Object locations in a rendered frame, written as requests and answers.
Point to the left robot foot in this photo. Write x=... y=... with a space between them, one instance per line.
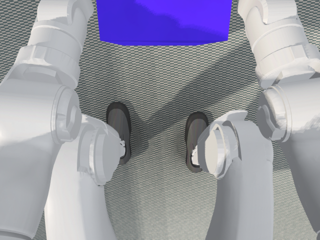
x=118 y=117

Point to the right robot upper arm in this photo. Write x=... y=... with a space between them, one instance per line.
x=289 y=113

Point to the carton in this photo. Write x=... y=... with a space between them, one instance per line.
x=163 y=22

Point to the robot right shin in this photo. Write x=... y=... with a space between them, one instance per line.
x=198 y=154

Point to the robot left forearm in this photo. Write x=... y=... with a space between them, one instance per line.
x=55 y=45

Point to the robot right forearm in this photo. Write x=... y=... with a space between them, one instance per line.
x=278 y=41

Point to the left robot upper arm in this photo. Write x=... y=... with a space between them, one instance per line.
x=36 y=118

